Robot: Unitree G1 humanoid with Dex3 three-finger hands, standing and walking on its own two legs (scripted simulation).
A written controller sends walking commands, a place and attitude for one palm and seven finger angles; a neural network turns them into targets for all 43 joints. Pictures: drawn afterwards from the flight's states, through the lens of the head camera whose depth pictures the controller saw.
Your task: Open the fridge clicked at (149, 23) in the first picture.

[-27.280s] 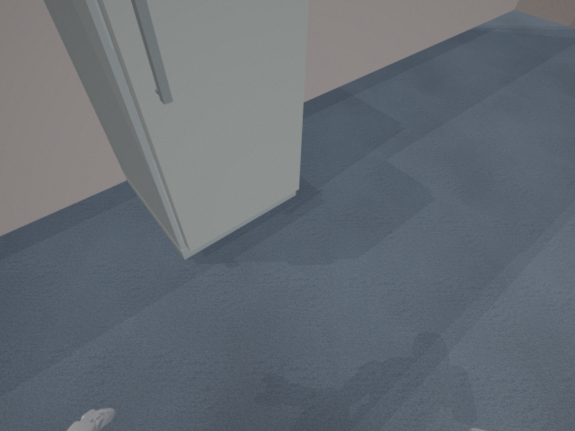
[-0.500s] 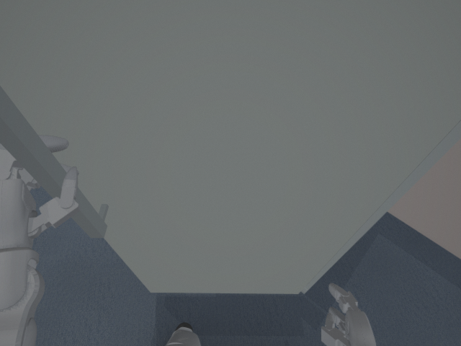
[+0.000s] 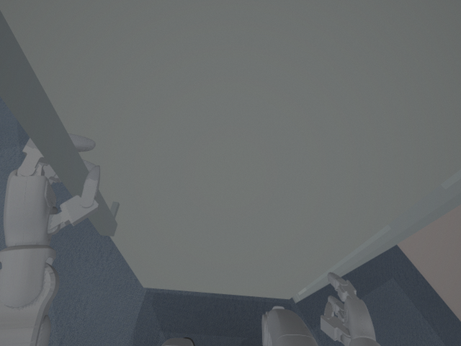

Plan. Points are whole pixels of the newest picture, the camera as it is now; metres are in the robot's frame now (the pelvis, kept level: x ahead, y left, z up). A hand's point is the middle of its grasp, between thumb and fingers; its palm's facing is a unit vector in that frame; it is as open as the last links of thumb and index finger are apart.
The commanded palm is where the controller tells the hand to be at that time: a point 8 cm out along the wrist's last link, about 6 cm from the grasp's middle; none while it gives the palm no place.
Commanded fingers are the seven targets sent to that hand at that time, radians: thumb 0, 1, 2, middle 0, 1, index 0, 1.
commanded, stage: walk backward, drawing the door open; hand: left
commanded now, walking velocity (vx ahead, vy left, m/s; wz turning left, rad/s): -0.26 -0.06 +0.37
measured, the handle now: (71, 147) +0.32 +0.24 +0.18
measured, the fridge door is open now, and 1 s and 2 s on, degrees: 60 69 69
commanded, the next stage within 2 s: stop walking and hold the door back in 0.14 s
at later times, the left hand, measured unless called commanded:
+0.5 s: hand (82, 265) +0.19 +0.19 +0.14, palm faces +0.61 -0.74 -0.27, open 6.1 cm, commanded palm +0.16 +0.23 +0.12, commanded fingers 0.00 0.90 0.90 -0.45 -1.40 -0.45 -1.40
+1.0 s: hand (86, 248) +0.20 +0.19 +0.15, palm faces +0.51 -0.85 -0.16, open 5.9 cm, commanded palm +0.17 +0.21 +0.12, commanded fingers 0.00 0.90 0.90 -0.45 -1.40 -0.45 -1.40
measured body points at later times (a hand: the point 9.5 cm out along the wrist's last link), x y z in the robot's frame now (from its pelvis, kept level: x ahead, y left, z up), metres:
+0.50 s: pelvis -0.06 -0.12 -0.01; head -0.04 -0.15 +0.44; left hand +0.15 +0.23 +0.15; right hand +0.16 -0.34 -0.12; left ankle -0.09 +0.00 -0.69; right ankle -0.03 -0.22 -0.75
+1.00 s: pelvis -0.15 -0.12 -0.01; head -0.11 -0.10 +0.44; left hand +0.17 +0.23 +0.16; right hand +0.02 -0.30 -0.13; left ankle -0.14 +0.00 -0.75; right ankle -0.09 -0.25 -0.71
